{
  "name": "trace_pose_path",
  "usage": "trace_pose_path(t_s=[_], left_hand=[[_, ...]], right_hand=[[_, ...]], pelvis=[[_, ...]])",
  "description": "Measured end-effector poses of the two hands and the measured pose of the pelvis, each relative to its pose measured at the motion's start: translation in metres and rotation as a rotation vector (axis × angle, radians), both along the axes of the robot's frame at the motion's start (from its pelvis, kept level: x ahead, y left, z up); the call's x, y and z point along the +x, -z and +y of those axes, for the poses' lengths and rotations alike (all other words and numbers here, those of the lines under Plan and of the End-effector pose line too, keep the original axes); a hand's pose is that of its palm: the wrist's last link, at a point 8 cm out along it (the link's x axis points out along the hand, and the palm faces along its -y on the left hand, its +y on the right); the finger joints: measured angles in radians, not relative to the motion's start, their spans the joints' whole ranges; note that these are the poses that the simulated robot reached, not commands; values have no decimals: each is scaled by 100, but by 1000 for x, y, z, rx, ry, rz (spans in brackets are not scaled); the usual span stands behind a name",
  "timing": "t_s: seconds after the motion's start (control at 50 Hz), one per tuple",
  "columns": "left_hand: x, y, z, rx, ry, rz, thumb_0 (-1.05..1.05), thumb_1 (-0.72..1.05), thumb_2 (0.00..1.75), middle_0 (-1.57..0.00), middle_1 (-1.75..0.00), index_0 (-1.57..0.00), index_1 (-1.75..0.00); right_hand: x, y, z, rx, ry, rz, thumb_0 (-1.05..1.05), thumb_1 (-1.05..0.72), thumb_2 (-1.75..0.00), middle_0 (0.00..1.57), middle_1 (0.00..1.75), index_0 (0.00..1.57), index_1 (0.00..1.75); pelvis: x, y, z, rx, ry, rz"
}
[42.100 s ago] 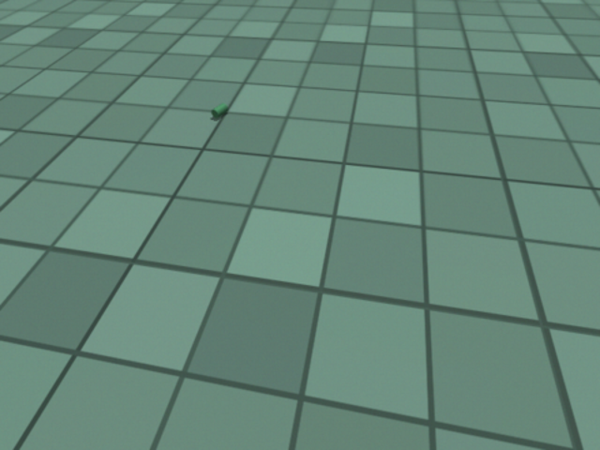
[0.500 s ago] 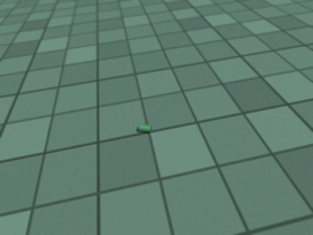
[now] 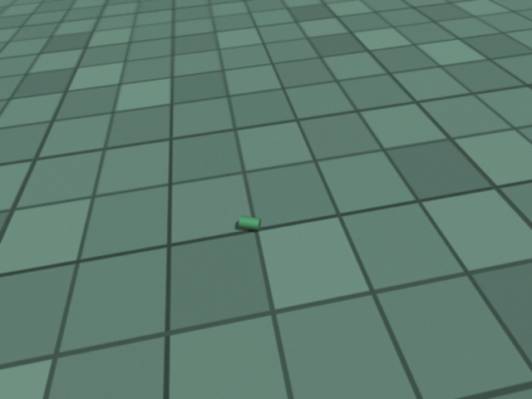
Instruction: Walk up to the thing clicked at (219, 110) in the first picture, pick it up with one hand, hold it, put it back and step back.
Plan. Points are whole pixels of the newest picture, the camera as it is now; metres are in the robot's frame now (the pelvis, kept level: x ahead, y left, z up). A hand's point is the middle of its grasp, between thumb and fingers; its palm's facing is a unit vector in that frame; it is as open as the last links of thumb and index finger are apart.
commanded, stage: step back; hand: left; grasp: from above
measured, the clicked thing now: (249, 223) +1.01 +0.16 -0.74
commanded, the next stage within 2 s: stand in 0.36 s
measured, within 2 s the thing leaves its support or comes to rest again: neither
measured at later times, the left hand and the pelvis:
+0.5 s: hand out of the picture +0.12 +0.28 -0.14, palm faces -0.02 -0.94 -0.35, open 7.4 cm; pelvis +0.03 +0.03 +0.01, yaw -2 degrees
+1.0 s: hand out of the picture +0.09 +0.28 -0.14, palm faces -0.06 -0.94 -0.34, open 7.4 cm; pelvis +0.01 +0.03 +0.02, yaw -2 degrees
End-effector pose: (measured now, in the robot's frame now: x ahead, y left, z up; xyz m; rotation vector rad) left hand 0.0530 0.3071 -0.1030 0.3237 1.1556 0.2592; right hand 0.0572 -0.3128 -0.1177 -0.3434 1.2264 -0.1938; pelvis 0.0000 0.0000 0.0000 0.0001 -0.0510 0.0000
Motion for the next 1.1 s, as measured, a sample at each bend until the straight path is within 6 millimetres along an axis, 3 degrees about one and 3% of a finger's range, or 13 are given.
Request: trace_pose_path(t_s=[0.16,0.32,0.44,0.58,0.9,1.1], left_hand=[[28,15,16,-22,0,33,1,90,90,-21,-30,-20,-30],[53,10,19,-29,22,23,1,90,90,-21,-30,-20,-30],[63,4,18,-32,35,15,1,90,90,-21,-30,-20,-30],[64,1,14,-44,60,21,1,90,90,-21,-30,-20,-30],[40,3,17,-49,69,71,1,90,90,-21,-30,-20,-30],[24,4,19,-43,61,123,1,90,90,-21,-30,-20,-30]], right_hand=[[35,-2,27,1,0,-34,1,-91,-90,20,30,20,30],[74,-11,47,35,-11,-93,1,-90,-90,20,30,20,30],[87,-17,51,44,-8,-130,1,-90,-89,20,30,20,30],[76,-21,47,39,18,-122,1,-90,-90,20,30,20,30],[12,-16,41,26,79,-3,1,-91,-90,20,30,20,30],[2,-11,42,35,81,34,1,-91,-90,20,30,20,30]], pelvis=[[16,3,15,-6,16,2],[25,-4,20,-13,25,14],[28,-9,23,-9,32,3],[26,-14,26,-5,37,-5],[15,-15,29,-3,37,-5],[15,-15,29,-2,36,10]])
